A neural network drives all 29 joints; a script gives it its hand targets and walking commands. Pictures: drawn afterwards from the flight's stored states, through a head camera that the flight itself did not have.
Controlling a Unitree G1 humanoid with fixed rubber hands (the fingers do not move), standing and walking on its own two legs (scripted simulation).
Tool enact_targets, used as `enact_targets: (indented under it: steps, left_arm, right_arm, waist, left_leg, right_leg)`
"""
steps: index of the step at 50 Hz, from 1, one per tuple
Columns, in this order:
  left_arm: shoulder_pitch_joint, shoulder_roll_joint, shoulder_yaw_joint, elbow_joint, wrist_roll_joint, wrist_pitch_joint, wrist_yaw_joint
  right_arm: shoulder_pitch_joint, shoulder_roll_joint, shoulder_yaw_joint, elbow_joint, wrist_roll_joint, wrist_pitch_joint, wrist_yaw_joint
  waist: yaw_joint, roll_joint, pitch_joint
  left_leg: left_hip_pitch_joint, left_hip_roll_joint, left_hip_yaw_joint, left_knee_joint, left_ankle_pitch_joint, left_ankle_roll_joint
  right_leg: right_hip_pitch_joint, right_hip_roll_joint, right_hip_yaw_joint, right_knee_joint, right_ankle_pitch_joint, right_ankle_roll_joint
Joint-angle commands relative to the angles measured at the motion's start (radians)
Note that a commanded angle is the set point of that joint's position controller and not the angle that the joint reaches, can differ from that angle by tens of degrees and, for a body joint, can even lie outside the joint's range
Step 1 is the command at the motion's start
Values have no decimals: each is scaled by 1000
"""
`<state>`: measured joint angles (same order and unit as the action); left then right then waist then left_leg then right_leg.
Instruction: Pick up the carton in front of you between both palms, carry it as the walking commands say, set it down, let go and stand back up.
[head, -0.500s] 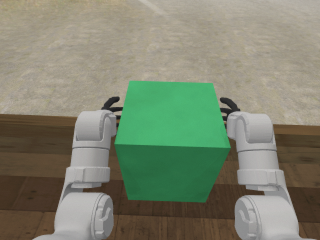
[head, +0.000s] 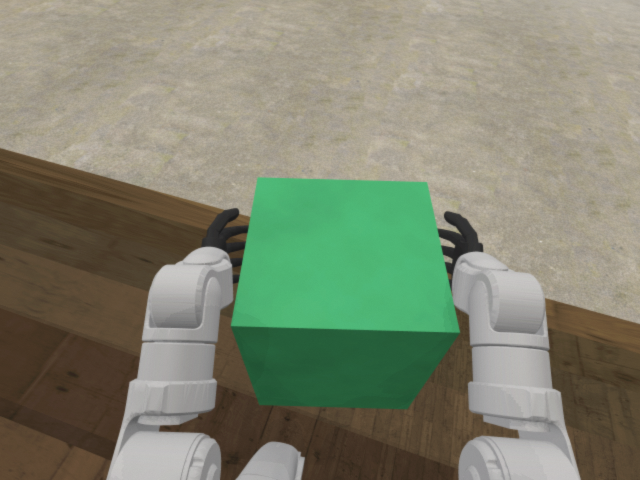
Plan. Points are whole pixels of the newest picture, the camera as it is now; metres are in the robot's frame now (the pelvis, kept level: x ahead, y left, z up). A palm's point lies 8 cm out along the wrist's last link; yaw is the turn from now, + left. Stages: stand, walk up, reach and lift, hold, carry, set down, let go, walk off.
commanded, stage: carry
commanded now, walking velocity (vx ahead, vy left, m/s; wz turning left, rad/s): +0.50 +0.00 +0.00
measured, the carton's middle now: (337, 301) +0.34 +0.04 +0.03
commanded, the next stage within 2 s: none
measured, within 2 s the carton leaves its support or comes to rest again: neither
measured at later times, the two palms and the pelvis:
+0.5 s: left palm (286, 168) +0.72 +0.18 -0.08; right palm (421, 196) +0.69 -0.11 -0.07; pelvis +0.36 +0.08 -0.15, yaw -1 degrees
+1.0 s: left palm (298, 135) +1.07 +0.21 -0.23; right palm (394, 146) +1.08 -0.09 -0.23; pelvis +0.73 +0.04 -0.32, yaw -2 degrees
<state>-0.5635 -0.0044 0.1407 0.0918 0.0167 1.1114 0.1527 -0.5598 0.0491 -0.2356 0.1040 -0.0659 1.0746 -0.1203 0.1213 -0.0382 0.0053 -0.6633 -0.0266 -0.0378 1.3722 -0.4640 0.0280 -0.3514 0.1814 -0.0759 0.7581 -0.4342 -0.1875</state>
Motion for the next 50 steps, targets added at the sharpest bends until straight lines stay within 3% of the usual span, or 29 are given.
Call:
enact_targets:
  steps: [1, 3, 4, 9, 11, 12, 13, 14, 15, 17, 18, 19, 21, 25, 26, 28, 31, 33, 35, 36, 37, 38, 39, 40, 41, 42, 46, 47, 50]
  left_arm:
    - [-839, -1169, -759, -93, -524, -36, -284]
    - [-837, -1196, -749, -76, -535, -55, -289]
    - [-835, -1210, -742, -69, -540, -63, -290]
    - [-705, -1176, -663, -23, -506, -82, -291]
    - [-628, -1145, -627, 7, -472, -73, -285]
    - [-617, -1129, -618, 18, -460, -69, -284]
    - [-628, -1111, -611, 25, -457, -66, -283]
    - [-642, -1105, -604, 35, -447, -56, -283]
    - [-653, -1101, -578, 46, -416, -39, -276]
    - [-638, -1020, -522, 34, -363, -25, -252]
    - [-651, -1026, -509, 0, -342, -25, -244]
    - [-656, -1017, -499, -21, -315, -29, -235]
    - [-643, -1016, -486, -39, -283, -45, -224]
    - [-604, -1036, -543, -88, -261, -73, -213]
    - [-608, -1029, -554, -111, -255, -80, -211]
    - [-601, -1030, -590, -134, -263, -85, -202]
    - [-600, -988, -619, -182, -267, -83, -196]
    - [-579, -943, -631, -183, -270, -67, -195]
    - [-541, -908, -623, -153, -269, -47, -203]
    - [-501, -884, -602, -118, -272, -36, -212]
    - [-492, -854, -594, -69, -277, -27, -221]
    - [-502, -857, -592, -34, -310, -18, -228]
    - [-597, -914, -623, -64, -375, -13, -237]
    - [-681, -956, -651, -91, -429, -8, -246]
    - [-763, -998, -673, -117, -470, -16, -254]
    - [-807, -1067, -684, -114, -512, -19, -263]
    - [-832, -1161, -686, -72, -535, -48, -282]
    - [-817, -1173, -678, -66, -532, -57, -283]
    - [-741, -1168, -653, -43, -499, -72, -284]
  right_arm:
    - [-594, 886, 558, -32, 263, 0, 219]
    - [-596, 914, 557, -21, 267, -20, 225]
    - [-602, 918, 574, -26, 271, -25, 227]
    - [-631, 941, 630, -71, 299, -22, 197]
    - [-633, 918, 651, -92, 313, -5, 183]
    - [-621, 909, 655, -86, 313, 1, 181]
    - [-601, 895, 654, -83, 309, 5, 183]
    - [-587, 868, 645, -52, 308, 10, 187]
    - [-576, 860, 640, -6, 316, 12, 190]
    - [-663, 944, 697, -45, 432, 18, 206]
    - [-737, 983, 732, -88, 475, 11, 213]
    - [-758, 1046, 749, -103, 496, 6, 218]
    - [-824, 1108, 782, -132, 551, -8, 231]
    - [-744, 1132, 790, -133, 556, -36, 244]
    - [-737, 1136, 790, -137, 557, -40, 247]
    - [-678, 1112, 789, -121, 540, -47, 249]
    - [-629, 1054, 783, -120, 518, -53, 249]
    - [-580, 1010, 776, -92, 501, -47, 246]
    - [-538, 976, 758, -55, 472, -35, 241]
    - [-558, 953, 740, -53, 457, -24, 236]
    - [-570, 941, 711, -47, 423, -6, 230]
    - [-541, 879, 655, -23, 393, 16, 217]
    - [-564, 832, 620, -25, 357, 24, 204]
    - [-585, 831, 594, -27, 328, 28, 190]
    - [-570, 838, 563, -46, 308, 26, 184]
    - [-605, 834, 554, -53, 291, 23, 180]
    - [-612, 916, 569, -29, 273, -4, 191]
    - [-611, 931, 580, -32, 279, -10, 195]
    - [-610, 983, 639, -39, 308, -23, 197]
  waist:
    - [-45, 69, -351]
    - [-54, 82, -393]
    - [0, 111, -372]
    - [58, -33, -301]
    - [15, -112, -315]
    - [-73, -123, -403]
    - [-237, -73, -488]
    - [-295, 143, -424]
    - [-195, 248, -495]
    - [-212, 92, -501]
    - [-221, 115, -547]
    - [-181, 8, -492]
    - [-172, 1, -419]
    - [-184, 159, -489]
    - [-214, 103, -476]
    - [-246, 72, -436]
    - [-255, 114, -351]
    - [-209, 160, -354]
    - [1, 150, -446]
    - [125, -60, -402]
    - [78, -231, -350]
    - [-22, -167, -419]
    - [-17, -48, -383]
    - [-44, 49, -343]
    - [-58, -5, -432]
    - [-79, 112, -393]
    - [-70, 6, -385]
    - [-30, 27, -389]
    - [17, 61, -347]
  left_leg:
    - [-73, 55, -9, -243, 57, -20]
    - [-74, 46, 30, -193, 305, 24]
    - [-195, 59, -9, -389, 534, 16]
    - [208, -48, 170, -905, 900, -3]
    - [325, -14, 141, -964, 920, 36]
    - [466, 3, 148, -900, 955, 56]
    - [717, -12, 220, -853, 933, 68]
    - [845, 95, 69, -918, 1010, 129]
    - [1196, 350, -288, -655, 1312, 266]
    - [1035, 337, -384, -764, 796, 254]
    - [936, 379, -539, -813, 411, 333]
    - [804, 339, -496, -746, 448, 279]
    - [564, 305, -412, -773, 485, 273]
    - [616, 259, -295, -658, 773, 247]
    - [690, 161, -211, -567, 619, 186]
    - [645, 80, -147, -515, 474, 165]
    - [431, 52, -76, -517, 383, 149]
    - [380, 41, -3, -400, 367, 115]
    - [339, 99, 90, -14, 800, 39]
    - [181, 15, 136, 390, 556, -13]
    - [-139, -88, 113, 581, -242, -20]
    - [-291, -63, 3, 496, -191, -3]
    - [-299, -8, -19, 350, -146, 12]
    - [-359, 40, -63, 190, -50, 12]
    - [-360, 54, -112, 160, -65, 8]
    - [-252, 67, -106, -10, 52, -17]
    - [-128, 54, 10, -78, 299, 18]
    - [-250, 82, -44, -189, 427, 28]
    - [-81, 6, 93, -606, 786, -1]
  right_leg:
    - [249, -433, 600, -172, 883, -146]
    - [270, -382, 497, -52, 988, -55]
    - [376, -279, 454, 39, 754, -26]
    - [183, -128, 225, 142, 548, 7]
    - [185, -147, 208, 263, 591, 26]
    - [189, -194, 188, 432, 762, 50]
    - [80, -212, 89, 715, 905, 98]
    - [-147, -88, 25, 1078, 208, 164]
    - [-540, -66, 145, 1199, -303, 199]
    - [-584, -154, 182, 946, -157, 164]
    - [-595, -174, 187, 955, -166, 162]
    - [-582, -221, 218, 786, -7, 151]
    - [-460, -221, 183, 568, 20, 170]
    - [-461, -202, 107, 535, 242, 148]
    - [-540, -217, 130, 348, 441, 142]
    - [-472, -175, 48, 110, 654, 156]
    - [-155, -118, -39, -164, 788, 151]
    - [27, -98, -83, -214, 925, 129]
    - [316, -129, -70, -185, 810, 68]
    - [431, -178, -9, -282, 728, 17]
    - [610, -300, 169, -55, 1158, 2]
    - [685, -414, 499, -83, 1045, -83]
    - [579, -445, 586, -142, 813, -115]
    - [525, -414, 550, -87, 755, -93]
    - [486, -500, 745, -79, 546, -173]
    - [288, -476, 708, -135, 478, -173]
    - [190, -404, 541, -79, 667, -65]
    - [318, -340, 510, 16, 551, -38]
    - [230, -186, 310, 127, 383, 1]
